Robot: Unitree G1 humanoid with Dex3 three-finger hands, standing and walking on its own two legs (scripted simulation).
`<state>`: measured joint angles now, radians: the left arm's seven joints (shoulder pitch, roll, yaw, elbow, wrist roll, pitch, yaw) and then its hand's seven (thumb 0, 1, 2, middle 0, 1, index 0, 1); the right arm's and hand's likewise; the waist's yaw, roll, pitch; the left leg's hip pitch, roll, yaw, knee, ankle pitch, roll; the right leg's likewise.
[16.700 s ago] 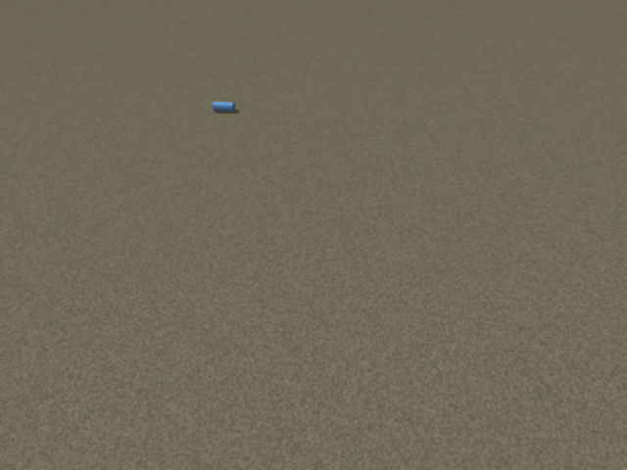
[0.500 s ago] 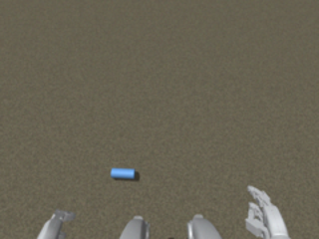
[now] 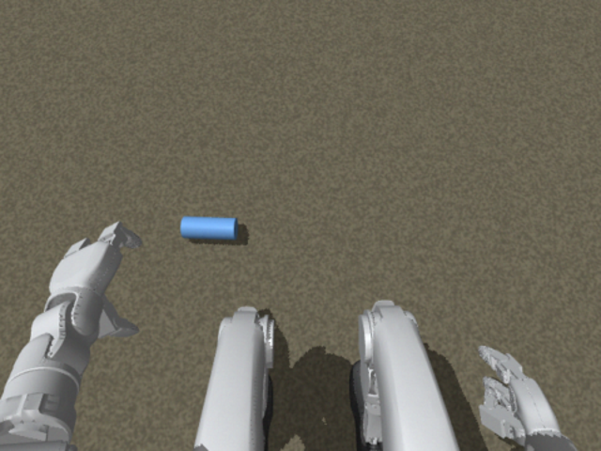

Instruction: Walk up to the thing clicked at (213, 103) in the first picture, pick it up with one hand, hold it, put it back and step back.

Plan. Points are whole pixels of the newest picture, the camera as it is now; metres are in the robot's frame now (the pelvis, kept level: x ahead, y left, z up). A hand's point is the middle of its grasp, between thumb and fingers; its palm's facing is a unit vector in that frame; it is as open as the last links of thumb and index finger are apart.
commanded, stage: rise first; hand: left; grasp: from above
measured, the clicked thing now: (210, 228) +0.53 +0.24 -0.45
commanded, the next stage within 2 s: none
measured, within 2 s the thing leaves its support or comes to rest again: neither
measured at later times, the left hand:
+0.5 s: hand (150, 248) +0.43 +0.30 -0.25, palm faces -0.47 -0.05 -0.88, open 13.6 cm
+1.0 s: hand (166, 236) +0.47 +0.29 -0.30, palm faces -0.46 +0.00 -0.89, open 13.4 cm
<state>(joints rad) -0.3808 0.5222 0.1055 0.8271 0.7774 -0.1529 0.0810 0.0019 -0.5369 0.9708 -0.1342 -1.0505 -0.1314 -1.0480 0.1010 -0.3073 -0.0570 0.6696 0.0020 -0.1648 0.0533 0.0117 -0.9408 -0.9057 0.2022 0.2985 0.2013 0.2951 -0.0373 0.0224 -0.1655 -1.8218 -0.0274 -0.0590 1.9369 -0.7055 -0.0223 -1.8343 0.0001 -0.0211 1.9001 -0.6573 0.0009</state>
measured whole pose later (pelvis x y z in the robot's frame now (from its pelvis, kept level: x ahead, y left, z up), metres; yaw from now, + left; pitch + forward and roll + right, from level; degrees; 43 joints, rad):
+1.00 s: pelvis -0.02 +0.02 -0.14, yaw -6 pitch +34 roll -9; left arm -0.98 0.85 0.12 1.48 1.35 -0.35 0.38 0.00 -0.37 0.90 -0.22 -0.81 -0.21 -0.82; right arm 0.15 -0.28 0.08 0.73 -0.15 -0.01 0.14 0.00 -0.91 -0.89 0.20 0.30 0.20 0.29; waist -0.25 -0.02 -0.04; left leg -2.29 -0.04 -0.12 2.41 -0.72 0.00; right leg -2.25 0.01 -0.08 2.28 -0.64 0.04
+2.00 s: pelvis -0.02 +0.02 -0.16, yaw -8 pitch +33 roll -11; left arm -1.03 0.94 0.12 1.53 1.34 -0.34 0.40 0.00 -0.40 0.91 -0.19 -0.90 -0.18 -0.89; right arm 0.15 -0.30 0.15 0.69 -0.16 -0.03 0.15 0.00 -0.91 -0.89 0.20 0.30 0.20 0.29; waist -0.30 -0.04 0.03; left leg -2.33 -0.04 -0.15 2.47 -0.73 0.01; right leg -2.27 0.02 -0.11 2.31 -0.63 0.05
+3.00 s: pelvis -0.02 +0.02 -0.16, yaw -9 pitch +33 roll -12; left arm -1.04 0.95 0.11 1.49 1.34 -0.34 0.37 0.00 -0.40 0.92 -0.21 -0.88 -0.20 -0.88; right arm 0.18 -0.31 0.17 0.66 -0.15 -0.03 0.15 0.00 -0.91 -0.89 0.20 0.30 0.20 0.30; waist -0.31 -0.04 0.03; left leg -2.33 -0.04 -0.16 2.46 -0.71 0.01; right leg -2.27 0.02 -0.12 2.30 -0.62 0.05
